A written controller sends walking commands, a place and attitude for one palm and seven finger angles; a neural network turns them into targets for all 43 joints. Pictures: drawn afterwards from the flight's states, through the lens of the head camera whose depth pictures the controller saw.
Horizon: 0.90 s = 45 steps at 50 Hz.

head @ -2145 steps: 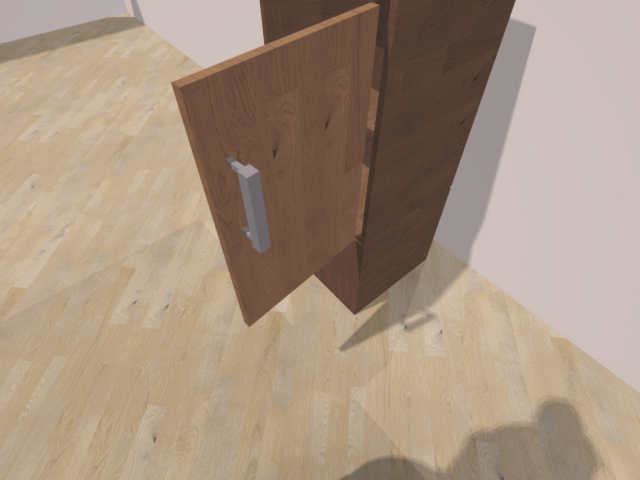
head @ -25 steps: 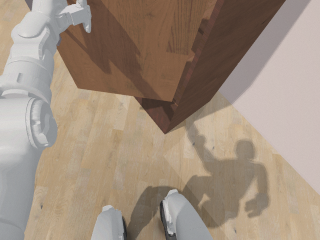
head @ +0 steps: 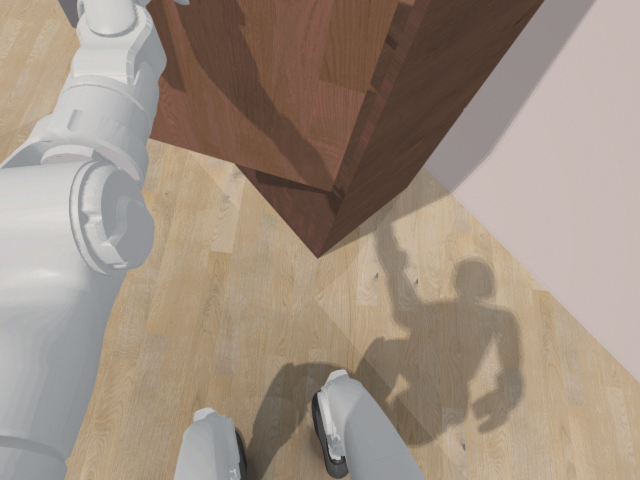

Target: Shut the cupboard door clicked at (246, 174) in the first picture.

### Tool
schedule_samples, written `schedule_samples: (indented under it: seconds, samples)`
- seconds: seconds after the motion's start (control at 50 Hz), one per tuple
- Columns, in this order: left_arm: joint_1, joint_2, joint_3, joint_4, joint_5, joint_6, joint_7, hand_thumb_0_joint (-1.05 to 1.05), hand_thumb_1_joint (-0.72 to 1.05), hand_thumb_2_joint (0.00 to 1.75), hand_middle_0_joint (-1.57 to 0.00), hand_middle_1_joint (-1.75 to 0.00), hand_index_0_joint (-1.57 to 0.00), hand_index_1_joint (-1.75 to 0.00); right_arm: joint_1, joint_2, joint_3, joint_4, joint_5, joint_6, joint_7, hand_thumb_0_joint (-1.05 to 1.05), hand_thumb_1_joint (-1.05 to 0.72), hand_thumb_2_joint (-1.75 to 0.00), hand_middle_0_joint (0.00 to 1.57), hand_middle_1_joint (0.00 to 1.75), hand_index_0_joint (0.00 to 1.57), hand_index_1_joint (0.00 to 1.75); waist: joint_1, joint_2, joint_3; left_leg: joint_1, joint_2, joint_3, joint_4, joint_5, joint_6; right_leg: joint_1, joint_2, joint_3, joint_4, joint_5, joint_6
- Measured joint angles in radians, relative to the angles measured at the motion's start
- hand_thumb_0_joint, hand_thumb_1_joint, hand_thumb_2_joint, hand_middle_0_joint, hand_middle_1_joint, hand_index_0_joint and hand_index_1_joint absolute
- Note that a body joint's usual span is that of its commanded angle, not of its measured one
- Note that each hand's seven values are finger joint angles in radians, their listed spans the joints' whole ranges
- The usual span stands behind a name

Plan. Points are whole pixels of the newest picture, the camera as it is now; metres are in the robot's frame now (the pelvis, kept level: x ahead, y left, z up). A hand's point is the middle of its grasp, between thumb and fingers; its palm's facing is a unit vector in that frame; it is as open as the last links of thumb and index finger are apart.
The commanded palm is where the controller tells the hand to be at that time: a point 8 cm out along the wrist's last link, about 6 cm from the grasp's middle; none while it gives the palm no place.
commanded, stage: pull the fist back off the door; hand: left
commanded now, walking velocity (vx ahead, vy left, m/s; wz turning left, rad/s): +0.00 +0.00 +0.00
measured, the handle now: out of the picture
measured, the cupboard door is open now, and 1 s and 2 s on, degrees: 35 33 33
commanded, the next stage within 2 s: draw the hand back to the body in 0.70 s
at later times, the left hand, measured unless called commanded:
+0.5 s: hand (192, 7) +0.58 +0.02 +0.14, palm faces +0.07 -1.00 -0.02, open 3.1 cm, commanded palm +0.54 +0.06 +0.15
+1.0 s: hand (185, 39) +0.52 +0.03 +0.16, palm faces +0.08 -1.00 -0.05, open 3.1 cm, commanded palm +0.46 +0.09 +0.17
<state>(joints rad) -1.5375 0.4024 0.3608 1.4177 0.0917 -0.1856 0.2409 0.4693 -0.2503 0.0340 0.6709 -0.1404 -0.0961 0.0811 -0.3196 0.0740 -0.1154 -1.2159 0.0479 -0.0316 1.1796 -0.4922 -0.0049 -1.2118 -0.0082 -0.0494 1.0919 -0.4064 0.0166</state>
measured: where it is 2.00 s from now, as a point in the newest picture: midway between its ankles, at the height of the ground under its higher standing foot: (286, 469)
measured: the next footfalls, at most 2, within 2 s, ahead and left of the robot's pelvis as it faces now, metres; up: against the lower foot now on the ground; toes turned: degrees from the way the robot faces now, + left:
none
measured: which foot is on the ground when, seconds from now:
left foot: down 0.00-1.00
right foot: down 0.00-1.00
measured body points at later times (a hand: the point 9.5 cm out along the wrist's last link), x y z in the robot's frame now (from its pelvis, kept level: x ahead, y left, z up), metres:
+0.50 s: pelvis +0.03 -0.01 +0.04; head +0.17 -0.02 +0.47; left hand +0.57 +0.07 +0.14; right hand -0.02 -0.27 -0.07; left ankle +0.02 +0.12 -0.64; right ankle +0.05 -0.13 -0.64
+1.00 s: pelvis +0.03 -0.02 +0.06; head +0.12 -0.04 +0.50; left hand +0.51 +0.08 +0.17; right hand +0.06 -0.26 -0.08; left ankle +0.02 +0.12 -0.64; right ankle +0.05 -0.13 -0.64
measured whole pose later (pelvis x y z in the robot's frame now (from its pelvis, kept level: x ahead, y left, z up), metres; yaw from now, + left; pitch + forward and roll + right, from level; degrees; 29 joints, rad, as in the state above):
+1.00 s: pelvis +0.03 -0.02 +0.06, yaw +0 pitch +16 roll +1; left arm -0.85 0.10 0.19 0.99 0.01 -0.38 0.24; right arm 0.38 -0.22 -0.03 0.63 -0.05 0.03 0.06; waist -0.12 0.05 -0.11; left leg -0.71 0.04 0.04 0.86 -0.43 -0.03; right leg -0.78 -0.01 0.01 0.87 -0.38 0.00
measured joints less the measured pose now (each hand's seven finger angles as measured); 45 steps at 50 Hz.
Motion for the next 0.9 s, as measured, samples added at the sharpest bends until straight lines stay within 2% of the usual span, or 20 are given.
schedule_samples:
  seconds: [0.04, 0.06, 0.1, 0.14, 0.22, 0.3, 0.4, 0.5, 0.66, 0.76, 0.86, 0.9]
  samples:
    - [0.005, -0.004, -0.004, 0.008, 0.067, -0.031, 0.083, 0.02, 0.85, 0.94, -1.3, -1.5, -1.3, -1.5, -0.001, 0.011, -0.004, -0.002, -0.013, 0.008, 0.024, 0.0, -0.91, -0.9, 0.2, 0.3, 0.2, 0.3, -0.01, -0.001, -0.004, -0.001, 0.002, 0.005, 0.002, -0.003, -0.002, -0.006, 0.002, 0.005, 0.007, -0.004, -0.002]
    - [0.013, -0.003, -0.014, 0.005, 0.089, -0.041, 0.1, 0.02, 0.87, 0.94, -1.3, -1.5, -1.3, -1.5, -0.001, 0.017, -0.006, -0.003, -0.014, 0.015, 0.031, 0.0, -0.91, -0.9, 0.2, 0.3, 0.2, 0.3, -0.014, -0.001, -0.004, 0.002, 0.004, 0.007, 0.0, -0.004, -0.002, -0.006, 0.003, 0.007, 0.007, -0.004, -0.003]
    - [0.032, 0.003, -0.035, -0.005, 0.104, -0.052, 0.098, 0.02, 0.9, 0.95, -1.3, -1.5, -1.3, -1.5, 0.001, 0.029, -0.01, -0.003, -0.007, 0.033, 0.038, 0.0, -0.91, -0.9, 0.2, 0.3, 0.2, 0.3, -0.014, -0.001, 0.002, 0.017, 0.005, 0.012, -0.013, -0.002, -0.003, 0.005, 0.005, 0.012, 0.0, -0.003, -0.006]
    - [0.05, 0.005, -0.049, -0.013, 0.088, -0.046, 0.069, 0.01, 0.92, 0.96, -1.3, -1.5, -1.3, -1.5, 0.005, 0.035, -0.008, -0.002, 0.005, 0.051, 0.036, 0.0, -0.91, -0.9, 0.2, 0.3, 0.2, 0.3, -0.009, -0.001, 0.01, 0.042, 0.006, 0.017, -0.035, 0.005, -0.004, 0.026, 0.006, 0.016, -0.018, 0.002, -0.008]
    - [0.097, -0.01, -0.035, -0.024, 0.019, -0.027, 0.01, 0.0, 0.93, 0.94, -1.3, -1.5, -1.3, -1.5, 0.021, 0.034, -0.002, -0.004, 0.025, 0.077, 0.025, 0.0, -0.91, -0.9, 0.2, 0.3, 0.2, 0.3, 0.013, -0.001, 0.019, 0.107, 0.008, 0.026, -0.095, 0.021, -0.006, 0.085, 0.009, 0.022, -0.069, 0.016, -0.01]
    - [0.19, -0.058, -0.034, -0.077, -0.02, -0.069, -0.002, 0.0, 0.92, 0.92, -1.3, -1.5, -1.3, -1.5, 0.041, 0.022, -0.015, -0.009, 0.029, 0.076, 0.023, 0.0, -0.91, -0.9, 0.2, 0.3, 0.2, 0.3, 0.039, -0.003, 0.014, 0.172, 0.009, 0.032, -0.149, 0.031, -0.01, 0.144, 0.011, 0.027, -0.115, 0.023, -0.013]
    - [0.317, -0.134, -0.063, -0.153, -0.029, -0.138, 0.006, 0.01, 0.91, 0.91, -1.3, -1.5, -1.3, -1.5, 0.042, 0.006, -0.043, -0.006, 0.035, 0.082, 0.025, 0.0, -0.91, -0.9, 0.2, 0.3, 0.2, 0.3, 0.075, -0.014, 0.004, 0.25, 0.009, 0.038, -0.192, 0.03, -0.014, 0.215, 0.011, 0.031, -0.146, 0.016, -0.016]
    - [0.427, -0.206, -0.1, -0.22, -0.048, -0.16, 0.011, 0.01, 0.9, 0.9, -1.3, -1.5, -1.3, -1.5, 0.012, -0.006, -0.069, -0.008, 0.046, 0.097, 0.017, 0.0, -0.91, -0.9, 0.2, 0.3, 0.2, 0.3, 0.108, -0.024, 0.001, 0.322, 0.006, 0.039, -0.228, 0.031, -0.016, 0.284, 0.009, 0.031, -0.172, 0.01, -0.017]
    - [0.562, -0.312, -0.203, -0.317, -0.066, -0.198, 0.032, 0.01, 0.9, 0.9, -1.3, -1.5, -1.3, -1.5, -0.062, -0.003, -0.088, -0.011, 0.061, 0.102, 0.007, 0.0, -0.91, -0.9, 0.2, 0.3, 0.2, 0.29, 0.163, -0.032, -0.003, 0.41, -0.004, 0.037, -0.262, 0.032, -0.019, 0.367, -0.001, 0.029, -0.19, 0.0, -0.018]
    - [0.562, -0.346, -0.221, -0.296, -0.059, -0.198, 0.058, 0.01, 0.9, 0.9, -1.3, -1.5, -1.3, -1.5, -0.118, 0.011, -0.077, -0.01, 0.064, 0.103, -0.005, 0.0, -0.91, -0.9, 0.2, 0.3, 0.2, 0.29, 0.169, -0.033, 0.0, 0.431, -0.011, 0.033, -0.266, 0.037, -0.019, 0.389, -0.008, 0.025, -0.186, -0.003, -0.019]
    - [0.513, -0.328, -0.191, -0.24, -0.045, -0.204, 0.068, 0.01, 0.9, 0.9, -1.3, -1.5, -1.3, -1.5, -0.152, 0.027, -0.06, -0.011, 0.062, 0.102, -0.014, 0.0, -0.91, -0.9, 0.2, 0.3, 0.2, 0.29, 0.154, -0.036, 0.003, 0.421, -0.015, 0.035, -0.259, 0.043, -0.019, 0.374, -0.012, 0.027, -0.172, 0.0, -0.02]
    - [0.525, -0.318, -0.17, -0.263, -0.046, -0.207, 0.057, 0.01, 0.9, 0.9, -1.3, -1.5, -1.3, -1.5, -0.147, 0.031, -0.059, -0.019, 0.063, 0.106, -0.016, 0.0, -0.91, -0.9, 0.2, 0.3, 0.2, 0.29, 0.157, -0.036, 0.002, 0.425, -0.013, 0.043, -0.264, 0.046, -0.02, 0.372, -0.009, 0.036, -0.172, 0.004, -0.021]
